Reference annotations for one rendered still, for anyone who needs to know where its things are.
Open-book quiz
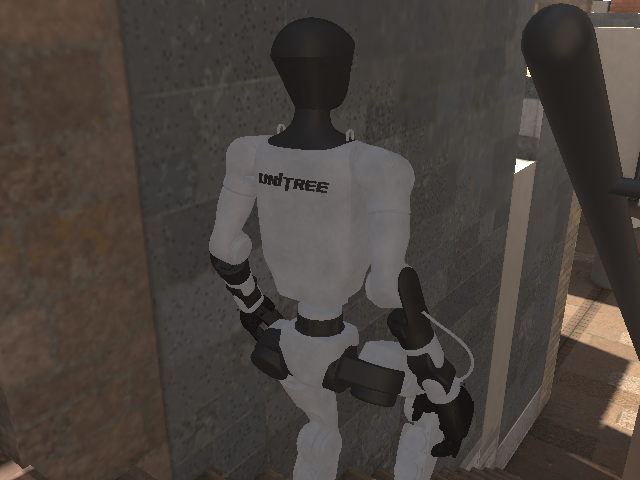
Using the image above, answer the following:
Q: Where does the right robot thigh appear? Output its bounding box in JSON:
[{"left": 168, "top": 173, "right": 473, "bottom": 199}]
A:
[{"left": 337, "top": 340, "right": 429, "bottom": 429}]

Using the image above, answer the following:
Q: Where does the robot right upper arm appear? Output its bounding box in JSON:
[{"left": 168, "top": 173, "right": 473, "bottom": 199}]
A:
[{"left": 354, "top": 143, "right": 415, "bottom": 308}]

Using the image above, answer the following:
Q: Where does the robot right hand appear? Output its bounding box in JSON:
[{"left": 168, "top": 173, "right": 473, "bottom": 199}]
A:
[{"left": 412, "top": 383, "right": 474, "bottom": 458}]

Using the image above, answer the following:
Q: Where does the robot left forearm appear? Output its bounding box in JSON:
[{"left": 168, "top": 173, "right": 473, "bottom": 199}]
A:
[{"left": 209, "top": 240, "right": 264, "bottom": 313}]

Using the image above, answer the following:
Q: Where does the robot right forearm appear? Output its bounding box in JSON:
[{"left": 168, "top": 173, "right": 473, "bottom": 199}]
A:
[{"left": 387, "top": 267, "right": 461, "bottom": 404}]

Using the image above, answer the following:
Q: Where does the robot left upper arm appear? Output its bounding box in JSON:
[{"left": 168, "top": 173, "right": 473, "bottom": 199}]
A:
[{"left": 209, "top": 135, "right": 274, "bottom": 265}]

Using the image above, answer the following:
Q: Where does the robot head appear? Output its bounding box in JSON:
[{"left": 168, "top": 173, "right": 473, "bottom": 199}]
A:
[{"left": 268, "top": 17, "right": 356, "bottom": 150}]

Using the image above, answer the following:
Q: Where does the robot left hand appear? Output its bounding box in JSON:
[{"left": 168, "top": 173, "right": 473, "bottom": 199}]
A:
[{"left": 237, "top": 295, "right": 286, "bottom": 342}]

